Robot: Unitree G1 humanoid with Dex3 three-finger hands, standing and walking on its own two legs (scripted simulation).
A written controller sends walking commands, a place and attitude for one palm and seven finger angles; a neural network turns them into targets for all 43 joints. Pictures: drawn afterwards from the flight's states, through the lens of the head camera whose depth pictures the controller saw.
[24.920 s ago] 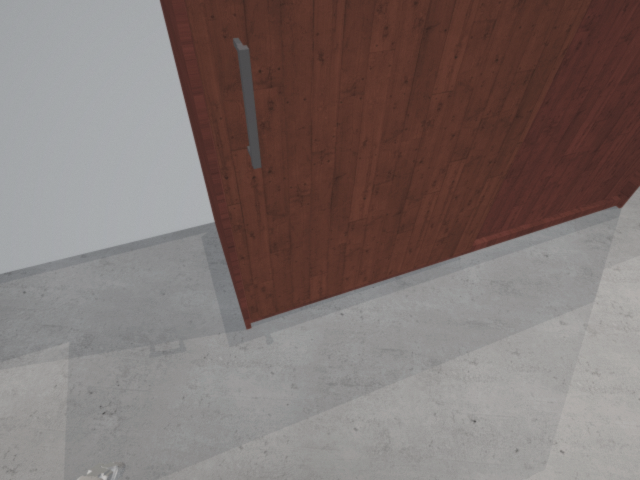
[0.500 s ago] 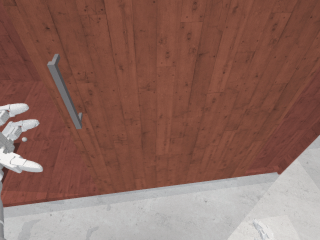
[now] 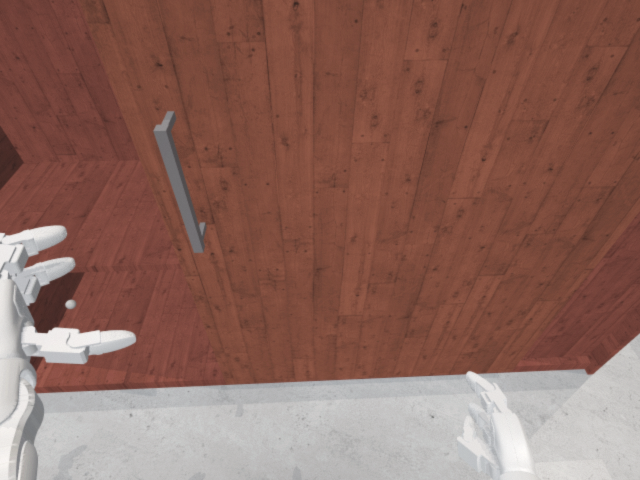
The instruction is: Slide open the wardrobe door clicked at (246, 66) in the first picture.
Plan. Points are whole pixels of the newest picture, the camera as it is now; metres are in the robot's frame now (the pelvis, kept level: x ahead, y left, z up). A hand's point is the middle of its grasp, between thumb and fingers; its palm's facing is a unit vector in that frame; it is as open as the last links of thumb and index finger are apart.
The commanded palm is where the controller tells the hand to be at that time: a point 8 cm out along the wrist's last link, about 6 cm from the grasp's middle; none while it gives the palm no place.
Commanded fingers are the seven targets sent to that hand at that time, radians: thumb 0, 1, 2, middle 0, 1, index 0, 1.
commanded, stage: draw the hand back to the body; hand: left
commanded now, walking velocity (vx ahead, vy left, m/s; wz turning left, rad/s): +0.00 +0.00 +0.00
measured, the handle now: (185, 188) +0.50 +0.30 +0.08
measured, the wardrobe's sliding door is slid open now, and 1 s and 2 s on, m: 0.62 0.62 0.62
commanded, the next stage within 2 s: step back with the hand held close in 0.90 s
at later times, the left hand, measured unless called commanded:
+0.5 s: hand (123, 306) +0.22 +0.23 +0.16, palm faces +0.45 -0.81 -0.38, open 8.9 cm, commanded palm +0.17 +0.27 +0.17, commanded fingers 0.00 0.90 0.90 -0.20 -0.30 -0.20 -0.30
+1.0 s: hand (126, 322) +0.20 +0.22 +0.17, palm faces +0.47 -0.80 -0.37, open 7.4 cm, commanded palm +0.17 +0.26 +0.18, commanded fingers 0.00 0.90 0.90 -0.20 -0.30 -0.20 -0.30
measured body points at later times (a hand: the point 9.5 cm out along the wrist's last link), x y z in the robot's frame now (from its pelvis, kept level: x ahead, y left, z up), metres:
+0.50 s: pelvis +0.03 -0.03 +0.00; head -0.01 -0.05 +0.45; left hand +0.19 +0.27 +0.19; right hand +0.20 -0.27 -0.08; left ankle +0.06 +0.10 -0.74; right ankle -0.01 -0.11 -0.74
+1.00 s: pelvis +0.02 -0.04 +0.00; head -0.02 -0.07 +0.45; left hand +0.17 +0.26 +0.19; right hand +0.20 -0.27 -0.08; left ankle +0.06 +0.10 -0.74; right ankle -0.01 -0.11 -0.74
